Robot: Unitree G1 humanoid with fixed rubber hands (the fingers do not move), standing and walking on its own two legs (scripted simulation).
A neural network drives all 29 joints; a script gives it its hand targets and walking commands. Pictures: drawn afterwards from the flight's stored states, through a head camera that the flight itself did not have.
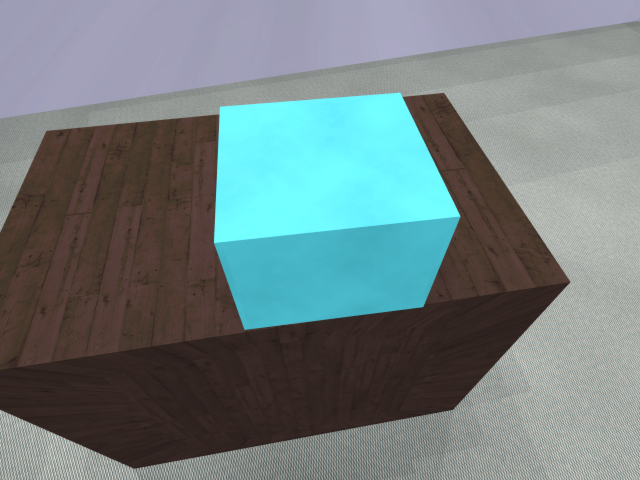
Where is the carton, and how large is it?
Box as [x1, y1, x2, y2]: [214, 93, 460, 329]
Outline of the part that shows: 400,93 220,107 214,244 244,329 423,306 460,216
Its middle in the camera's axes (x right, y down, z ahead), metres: +0.00 -0.04 +0.57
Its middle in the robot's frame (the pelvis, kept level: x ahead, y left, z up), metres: +0.48 +0.00 +0.05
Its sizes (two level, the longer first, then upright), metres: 0.266 0.251 0.203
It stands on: a pedestal, 0.71 m high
